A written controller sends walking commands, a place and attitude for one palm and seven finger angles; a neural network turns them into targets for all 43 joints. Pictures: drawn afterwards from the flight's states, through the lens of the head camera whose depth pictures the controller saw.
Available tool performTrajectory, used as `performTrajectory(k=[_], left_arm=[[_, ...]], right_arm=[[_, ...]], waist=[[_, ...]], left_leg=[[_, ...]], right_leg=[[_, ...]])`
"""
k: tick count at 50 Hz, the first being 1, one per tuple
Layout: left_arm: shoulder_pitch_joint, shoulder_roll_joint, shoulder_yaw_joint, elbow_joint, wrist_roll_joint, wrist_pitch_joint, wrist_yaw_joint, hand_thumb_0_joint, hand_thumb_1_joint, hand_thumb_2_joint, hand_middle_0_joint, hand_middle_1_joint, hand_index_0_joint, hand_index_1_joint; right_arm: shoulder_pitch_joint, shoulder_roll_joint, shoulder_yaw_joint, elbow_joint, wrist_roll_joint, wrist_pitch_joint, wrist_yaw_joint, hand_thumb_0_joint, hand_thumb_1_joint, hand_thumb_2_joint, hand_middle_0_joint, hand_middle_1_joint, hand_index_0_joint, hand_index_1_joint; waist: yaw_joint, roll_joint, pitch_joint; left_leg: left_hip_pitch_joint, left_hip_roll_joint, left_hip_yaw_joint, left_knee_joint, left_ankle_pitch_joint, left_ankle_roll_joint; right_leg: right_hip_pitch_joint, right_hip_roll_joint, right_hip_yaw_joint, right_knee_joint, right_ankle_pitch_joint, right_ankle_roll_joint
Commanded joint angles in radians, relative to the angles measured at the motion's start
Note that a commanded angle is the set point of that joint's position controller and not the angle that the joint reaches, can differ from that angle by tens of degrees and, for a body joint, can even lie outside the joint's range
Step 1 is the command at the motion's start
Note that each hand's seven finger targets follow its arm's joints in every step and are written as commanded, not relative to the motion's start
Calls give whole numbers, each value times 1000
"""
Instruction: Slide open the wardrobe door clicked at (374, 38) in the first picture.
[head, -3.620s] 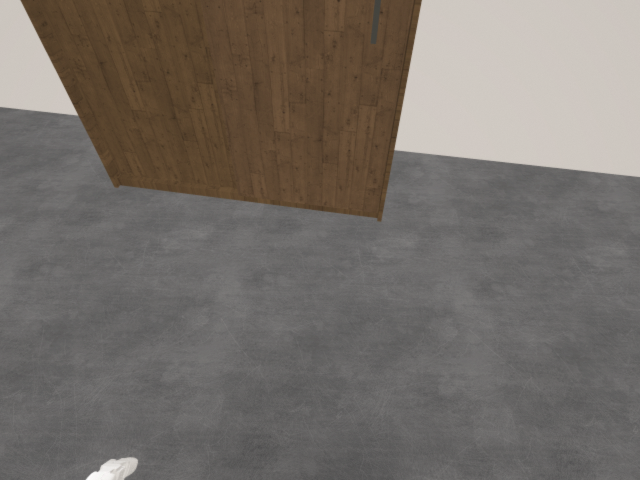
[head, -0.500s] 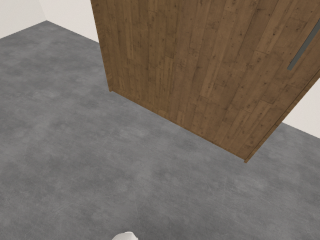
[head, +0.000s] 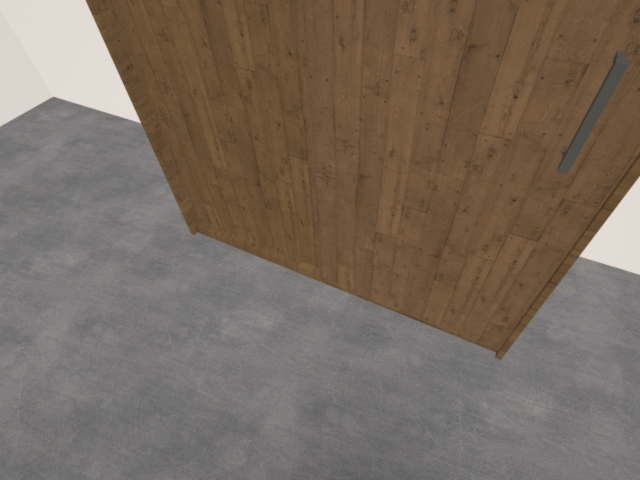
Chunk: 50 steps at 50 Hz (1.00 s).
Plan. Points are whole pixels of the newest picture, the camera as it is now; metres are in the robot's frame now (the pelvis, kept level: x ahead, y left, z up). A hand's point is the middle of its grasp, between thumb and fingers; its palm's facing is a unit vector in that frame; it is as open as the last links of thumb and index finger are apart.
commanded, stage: turn to face it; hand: right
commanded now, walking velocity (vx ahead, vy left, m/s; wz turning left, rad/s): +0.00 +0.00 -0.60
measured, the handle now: (589, 116) +0.63 -0.40 +0.12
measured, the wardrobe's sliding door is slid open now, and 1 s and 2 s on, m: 0.00 0.00 0.00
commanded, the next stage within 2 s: take the last steps up to it in 0.52 s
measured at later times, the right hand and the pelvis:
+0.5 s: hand out of the picture +0.07 -0.16 -0.14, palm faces +0.28 +0.92 -0.27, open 7.4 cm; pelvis +0.04 +0.05 +0.01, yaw -16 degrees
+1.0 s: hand out of the picture +0.01 -0.19 -0.16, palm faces +0.40 +0.89 -0.20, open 7.4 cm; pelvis +0.06 +0.00 +0.01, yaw -22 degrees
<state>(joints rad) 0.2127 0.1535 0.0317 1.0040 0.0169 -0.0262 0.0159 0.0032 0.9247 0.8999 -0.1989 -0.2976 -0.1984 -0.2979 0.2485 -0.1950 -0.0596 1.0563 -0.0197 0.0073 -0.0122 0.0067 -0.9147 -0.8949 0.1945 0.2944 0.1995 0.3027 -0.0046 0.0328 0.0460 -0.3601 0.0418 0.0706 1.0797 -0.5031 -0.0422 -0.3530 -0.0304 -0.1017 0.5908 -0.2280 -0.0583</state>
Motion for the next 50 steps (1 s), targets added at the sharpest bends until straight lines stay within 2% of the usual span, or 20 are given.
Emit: performTrajectory(k=[1,7,10,13,14,15,16,19,20,27,30,32,33,34,35,36,38,39,41,50], left_arm=[[50,188,42,-51,3,-3,4,0,900,900,-200,-300,-200,-300],[36,219,68,-85,9,24,-5,0,900,900,-200,-300,-200,-300],[15,235,79,-107,12,33,-8,0,900,900,-200,-300,-200,-300],[-24,225,86,-131,2,40,-12,0,900,900,-200,-300,-200,-300],[-14,181,81,-141,-9,41,-19,0,900,900,-200,-300,-200,-300],[-14,113,69,-172,-8,40,-23,0,900,900,-200,-300,-200,-300],[-16,160,81,-169,4,53,-20,0,900,900,-200,-300,-200,-300],[-8,148,79,-128,6,75,-34,0,900,900,-200,-300,-200,-300],[0,138,72,-122,7,75,-36,0,900,900,-200,-300,-200,-300],[-124,126,42,-143,-6,71,-32,0,900,900,-200,-300,-200,-300],[-109,127,33,-138,-11,61,-28,0,900,900,-200,-300,-200,-300],[-46,136,27,-111,-8,49,-23,0,900,900,-200,-300,-200,-300],[-10,165,30,-96,-5,38,-23,0,900,900,-200,-300,-200,-300],[18,250,47,-95,5,30,-22,0,900,900,-200,-300,-200,-300],[55,329,61,-88,10,37,-22,0,900,900,-200,-300,-200,-300],[98,310,60,-62,13,33,-10,0,900,900,-200,-300,-200,-300],[37,241,40,-63,9,24,2,0,900,900,-200,-300,-200,-300],[13,215,31,-68,5,13,3,0,900,900,-200,-300,-200,-300],[38,199,28,-55,1,-3,5,0,900,900,-200,-300,-200,-300],[155,187,38,25,9,-17,7,0,900,900,-200,-300,-200,-300]], right_arm=[[15,-52,-17,-95,6,-5,-4,0,-900,-900,200,300,200,300],[-57,-54,-27,-170,6,13,-7,0,-900,-900,200,300,200,300],[-51,-58,-25,-192,8,7,-10,0,-900,-900,200,300,200,300],[36,-84,-31,-187,10,-7,-16,0,-900,-900,200,300,200,300],[60,-152,-39,-193,-1,-18,-23,0,-900,-900,200,300,200,300],[55,-244,-56,-204,-15,-22,-27,0,-900,-900,200,300,200,300],[39,-247,-52,-223,-6,-16,-26,0,-900,-900,200,300,200,300],[-91,-156,-29,-248,-5,-16,-27,0,-900,-900,200,300,200,300],[-89,-150,-23,-246,-7,-20,-25,0,-900,-900,200,300,200,300],[64,-212,-30,-173,-15,-17,-19,0,-900,-900,200,300,200,300],[59,-228,-38,-156,-17,-14,-20,0,-900,-900,200,300,200,300],[43,-222,-36,-140,-5,-10,-19,0,-900,-900,200,300,200,300],[37,-199,-30,-136,5,-8,-16,0,-900,-900,200,300,200,300],[46,-150,-21,-150,9,-4,-8,0,-900,-900,200,300,200,300],[11,-99,-4,-180,2,-2,0,0,-900,-900,200,300,200,300],[-82,-123,-5,-183,-10,8,-5,0,-900,-900,200,300,200,300],[-89,-122,-13,-156,-8,2,16,0,-900,-900,200,300,200,300],[-42,-119,-11,-127,-11,-4,26,0,-900,-900,200,300,200,300],[-2,-97,-1,-96,-10,-8,31,0,-900,-900,200,300,200,300],[-101,-53,8,-120,-4,-26,32,0,-900,-900,200,300,200,300]], waist=[[10,-146,-93],[30,-162,-87],[23,-171,-94],[-25,-134,-128],[-36,22,-138],[-34,298,-100],[-37,224,-103],[29,110,-2],[33,125,-6],[-46,160,-63],[-39,181,-100],[-7,157,-134],[15,80,-156],[28,-141,-178],[55,-333,-123],[103,-330,-61],[53,-243,55],[27,-197,40],[18,-176,15],[39,-169,62]], left_leg=[[-108,48,-46,-12,75,-28],[-81,21,-43,-191,91,-36],[3,-9,-28,-327,100,-31],[206,-9,-27,-625,290,-23],[327,131,-163,-760,315,11],[346,400,-408,-812,434,125],[227,455,-393,-814,423,194],[94,305,-189,-784,435,158],[110,277,-132,-766,495,147],[266,290,-91,-698,757,179],[298,294,-81,-653,800,172],[250,264,-45,-598,707,114],[171,229,-2,-541,567,65],[-25,128,64,-392,254,7],[-201,50,91,-215,-118,-24],[-235,53,13,-90,-125,-15],[-280,73,-39,4,30,1],[-259,77,-34,5,93,-2],[-228,67,-15,-34,145,-11],[-101,50,19,-377,152,-3]], right_leg=[[144,-233,283,-278,397,-113],[118,-207,354,-284,217,-121],[93,-190,388,-241,271,-114],[18,-129,362,-121,255,-54],[-107,-51,283,22,99,11],[-270,98,98,248,-289,90],[-238,54,147,446,-352,86],[-219,-8,132,641,-187,102],[-207,-7,117,627,-162,111],[-101,13,42,289,-241,120],[-22,18,22,118,-229,108],[139,22,4,-98,-65,99],[274,-11,28,-222,35,84],[422,-191,240,-263,113,17],[416,-371,429,-305,153,-97],[325,-362,459,-365,5,-136],[237,-291,403,-391,-124,-127],[242,-257,347,-391,-100,-108],[278,-208,275,-385,21,-101],[257,-230,270,-363,102,-128]])
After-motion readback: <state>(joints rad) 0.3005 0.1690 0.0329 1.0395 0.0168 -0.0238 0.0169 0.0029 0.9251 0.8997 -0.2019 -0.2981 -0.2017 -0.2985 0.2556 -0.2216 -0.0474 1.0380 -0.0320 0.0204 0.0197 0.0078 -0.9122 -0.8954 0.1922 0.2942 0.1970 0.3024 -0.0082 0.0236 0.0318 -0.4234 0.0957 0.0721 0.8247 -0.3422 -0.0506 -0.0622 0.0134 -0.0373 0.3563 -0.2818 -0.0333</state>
